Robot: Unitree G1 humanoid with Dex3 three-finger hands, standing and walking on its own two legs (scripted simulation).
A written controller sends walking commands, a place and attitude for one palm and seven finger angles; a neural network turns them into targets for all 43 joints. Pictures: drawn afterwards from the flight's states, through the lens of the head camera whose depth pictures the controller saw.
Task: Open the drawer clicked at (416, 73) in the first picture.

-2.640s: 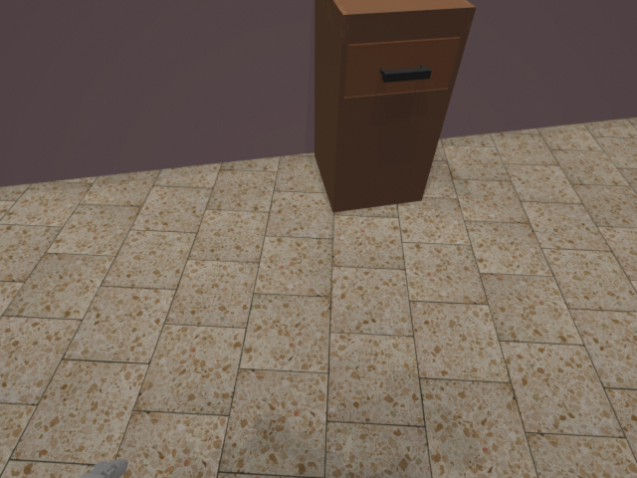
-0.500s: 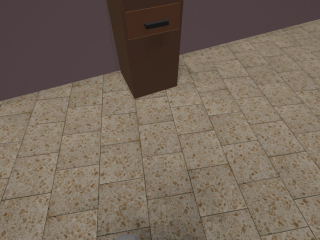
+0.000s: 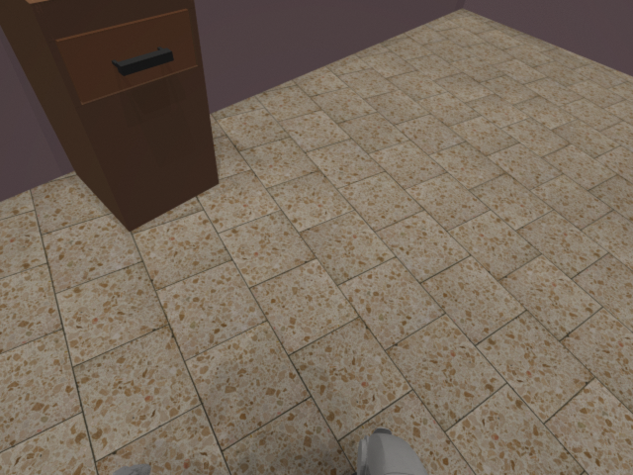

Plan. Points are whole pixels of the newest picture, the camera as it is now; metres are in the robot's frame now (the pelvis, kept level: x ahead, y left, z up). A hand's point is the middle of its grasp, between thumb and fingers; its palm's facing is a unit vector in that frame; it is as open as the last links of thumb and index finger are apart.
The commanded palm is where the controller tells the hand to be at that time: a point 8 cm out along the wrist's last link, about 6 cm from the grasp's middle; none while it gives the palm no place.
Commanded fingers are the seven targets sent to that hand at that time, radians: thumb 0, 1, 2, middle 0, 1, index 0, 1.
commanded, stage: walk to a spot facing it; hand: left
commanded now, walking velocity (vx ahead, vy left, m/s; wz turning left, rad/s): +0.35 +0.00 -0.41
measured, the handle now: (142, 58) +1.18 +0.57 -0.12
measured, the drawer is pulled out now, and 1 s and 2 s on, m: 0.00 0.00 0.00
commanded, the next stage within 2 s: turn to face it in 1.52 s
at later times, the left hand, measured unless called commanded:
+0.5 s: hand (223, 366) +0.31 +0.16 -0.18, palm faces -0.14 -0.97 -0.19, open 7.2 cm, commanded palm none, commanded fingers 0.00 0.90 0.90 -0.20 -0.30 -0.20 -0.30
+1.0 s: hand (294, 250) +0.57 +0.06 -0.19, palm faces -0.32 -0.93 -0.19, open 7.3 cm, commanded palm none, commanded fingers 0.00 0.90 0.90 -0.20 -0.30 -0.20 -0.30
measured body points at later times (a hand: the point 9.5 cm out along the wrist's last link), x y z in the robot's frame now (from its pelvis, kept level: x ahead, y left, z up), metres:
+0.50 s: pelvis +0.22 -0.03 -0.01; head +0.23 -0.01 +0.44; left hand +0.31 +0.21 -0.16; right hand +0.22 -0.27 -0.15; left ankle +0.32 +0.09 -0.73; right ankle +0.18 -0.13 -0.74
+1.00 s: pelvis +0.44 -0.10 -0.02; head +0.48 -0.11 +0.43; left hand +0.59 +0.11 -0.17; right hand +0.27 -0.24 -0.17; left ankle +0.34 +0.08 -0.74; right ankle +0.50 -0.23 -0.75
